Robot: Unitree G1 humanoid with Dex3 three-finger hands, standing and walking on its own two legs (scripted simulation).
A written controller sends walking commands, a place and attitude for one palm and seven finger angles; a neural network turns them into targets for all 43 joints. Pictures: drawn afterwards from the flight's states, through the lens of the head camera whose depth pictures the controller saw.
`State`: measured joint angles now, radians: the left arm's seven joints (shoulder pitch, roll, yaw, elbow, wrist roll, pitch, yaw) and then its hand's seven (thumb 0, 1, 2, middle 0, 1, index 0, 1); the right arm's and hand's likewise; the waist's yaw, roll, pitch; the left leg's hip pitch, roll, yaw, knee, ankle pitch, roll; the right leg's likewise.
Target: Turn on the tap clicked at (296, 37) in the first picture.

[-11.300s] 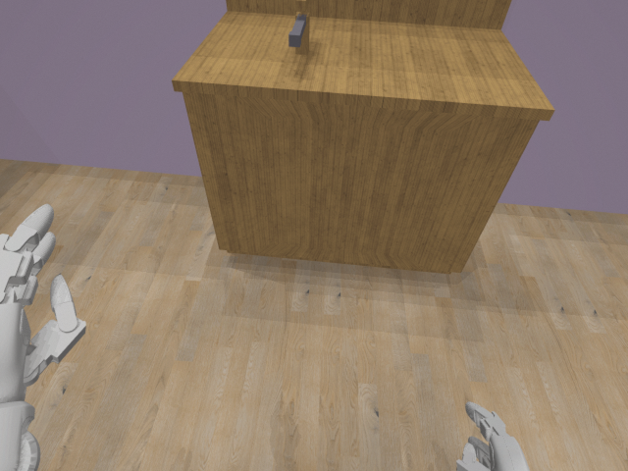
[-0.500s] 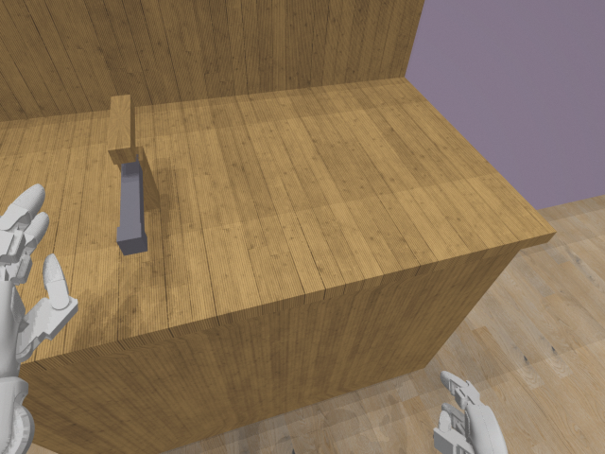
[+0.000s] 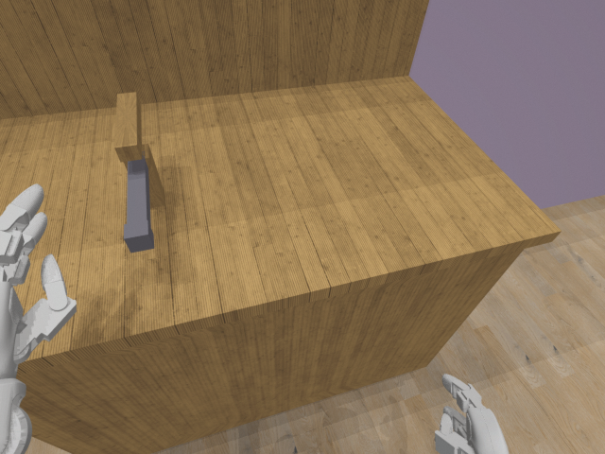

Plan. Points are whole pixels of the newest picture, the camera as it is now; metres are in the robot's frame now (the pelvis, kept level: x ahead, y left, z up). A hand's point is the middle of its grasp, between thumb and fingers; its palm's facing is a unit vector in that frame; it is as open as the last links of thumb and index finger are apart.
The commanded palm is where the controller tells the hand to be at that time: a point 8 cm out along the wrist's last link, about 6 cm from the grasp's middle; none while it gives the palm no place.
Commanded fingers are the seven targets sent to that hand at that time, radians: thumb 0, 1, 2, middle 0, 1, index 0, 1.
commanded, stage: shuffle to correct the standing spot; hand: left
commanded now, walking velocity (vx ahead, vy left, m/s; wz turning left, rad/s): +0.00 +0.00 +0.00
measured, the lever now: (139, 236) +0.33 +0.24 +0.11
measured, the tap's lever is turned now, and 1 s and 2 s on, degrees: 0 0 0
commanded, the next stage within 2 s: none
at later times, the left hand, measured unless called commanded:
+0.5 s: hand (109, 298) +0.22 +0.22 +0.16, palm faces +0.37 -0.85 -0.37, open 7.4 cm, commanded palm +0.16 +0.25 +0.17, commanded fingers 0.00 0.90 0.90 -0.20 -0.30 -0.20 -0.30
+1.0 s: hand (167, 297) +0.23 +0.16 +0.16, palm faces +0.35 -0.85 -0.39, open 7.4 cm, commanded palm +0.17 +0.20 +0.17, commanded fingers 0.00 0.90 0.90 -0.20 -0.30 -0.20 -0.30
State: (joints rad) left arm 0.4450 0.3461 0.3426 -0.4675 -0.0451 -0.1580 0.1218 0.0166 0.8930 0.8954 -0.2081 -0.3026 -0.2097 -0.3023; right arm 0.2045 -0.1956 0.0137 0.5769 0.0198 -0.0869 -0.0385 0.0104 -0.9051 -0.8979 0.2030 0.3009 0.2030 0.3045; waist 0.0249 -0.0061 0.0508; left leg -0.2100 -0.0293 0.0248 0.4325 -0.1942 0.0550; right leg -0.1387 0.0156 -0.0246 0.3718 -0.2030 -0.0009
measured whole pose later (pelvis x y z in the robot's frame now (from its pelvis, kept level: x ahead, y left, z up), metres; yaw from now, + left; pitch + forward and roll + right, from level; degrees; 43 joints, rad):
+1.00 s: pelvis +0.01 -0.08 -0.01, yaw +0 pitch -1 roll +0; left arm 0.48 0.38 0.38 -0.54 -0.10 -0.12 0.11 0.02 0.89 0.90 -0.21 -0.30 -0.21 -0.30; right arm 0.22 -0.21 -0.02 0.57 0.02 -0.04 -0.03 0.01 -0.91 -0.90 0.20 0.30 0.20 0.30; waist 0.00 -0.01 0.06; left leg -0.28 0.07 -0.02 0.55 -0.26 -0.05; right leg -0.21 0.12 -0.06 0.49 -0.28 -0.10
